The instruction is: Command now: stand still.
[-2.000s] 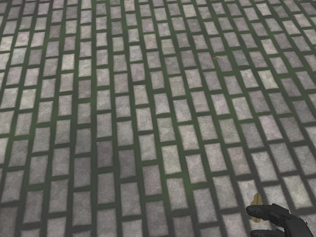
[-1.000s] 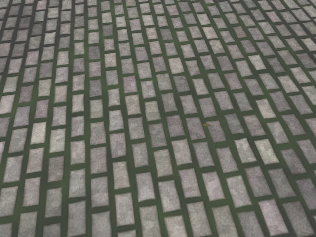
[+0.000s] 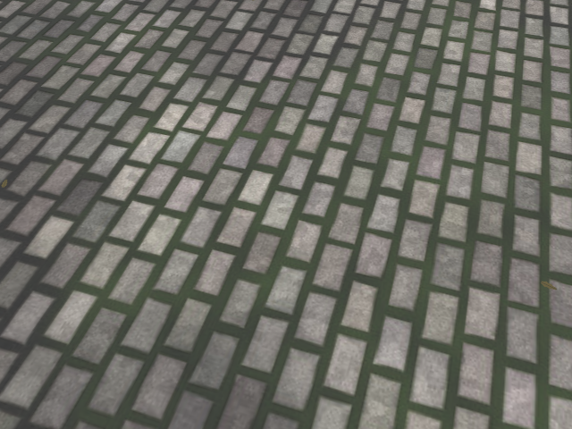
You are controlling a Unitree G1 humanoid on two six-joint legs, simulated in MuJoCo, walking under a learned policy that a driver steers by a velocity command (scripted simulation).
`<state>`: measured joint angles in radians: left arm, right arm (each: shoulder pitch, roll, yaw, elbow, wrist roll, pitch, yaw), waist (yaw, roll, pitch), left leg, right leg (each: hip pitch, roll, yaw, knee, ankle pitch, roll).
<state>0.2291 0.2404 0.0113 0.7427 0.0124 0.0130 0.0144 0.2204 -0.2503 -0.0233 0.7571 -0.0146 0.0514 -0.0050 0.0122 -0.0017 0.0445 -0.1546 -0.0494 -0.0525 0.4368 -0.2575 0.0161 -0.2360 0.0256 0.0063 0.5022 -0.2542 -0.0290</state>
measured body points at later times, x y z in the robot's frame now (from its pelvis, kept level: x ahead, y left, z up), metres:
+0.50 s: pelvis +0.04 -0.05 +0.00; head +0.04 -0.08 +0.44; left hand +0.18 +0.21 -0.10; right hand +0.06 -0.34 -0.13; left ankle +0.00 +0.10 -0.69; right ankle +0.00 -0.11 -0.74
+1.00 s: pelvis +0.30 -0.12 -0.01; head +0.33 -0.13 +0.44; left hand +0.44 +0.12 -0.14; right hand +0.32 -0.43 -0.11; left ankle +0.40 -0.08 -0.74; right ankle +0.08 -0.13 -0.65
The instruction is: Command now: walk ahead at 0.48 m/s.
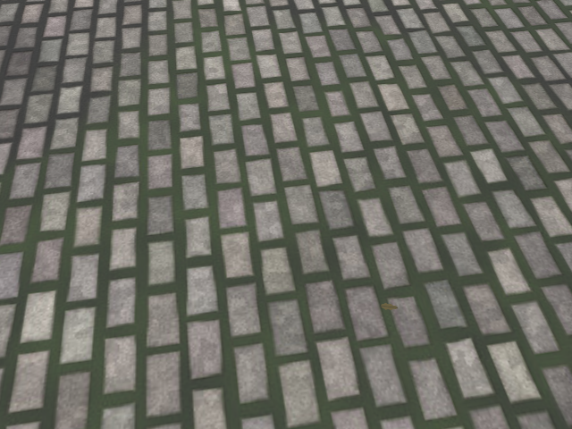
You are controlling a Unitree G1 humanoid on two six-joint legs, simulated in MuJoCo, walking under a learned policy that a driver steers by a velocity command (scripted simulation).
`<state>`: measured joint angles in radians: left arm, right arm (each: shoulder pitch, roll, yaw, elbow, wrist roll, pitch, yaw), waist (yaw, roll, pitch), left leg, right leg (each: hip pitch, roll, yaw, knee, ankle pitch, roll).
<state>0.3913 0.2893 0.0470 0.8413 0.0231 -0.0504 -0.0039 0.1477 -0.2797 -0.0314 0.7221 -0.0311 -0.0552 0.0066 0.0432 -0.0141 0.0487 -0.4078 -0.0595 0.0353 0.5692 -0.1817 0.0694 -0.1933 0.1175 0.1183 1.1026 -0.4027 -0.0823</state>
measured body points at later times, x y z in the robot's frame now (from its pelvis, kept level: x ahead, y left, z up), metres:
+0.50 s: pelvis +0.27 -0.02 +0.01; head +0.30 -0.03 +0.46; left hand +0.40 +0.26 -0.08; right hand +0.35 -0.29 -0.13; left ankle +0.14 +0.07 -0.65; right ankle +0.34 -0.10 -0.72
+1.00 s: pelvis +0.47 +0.08 +0.00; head +0.51 +0.11 +0.45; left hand +0.37 +0.31 -0.14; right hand +0.73 -0.05 -0.11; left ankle +0.52 +0.17 -0.72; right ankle +0.43 -0.09 -0.64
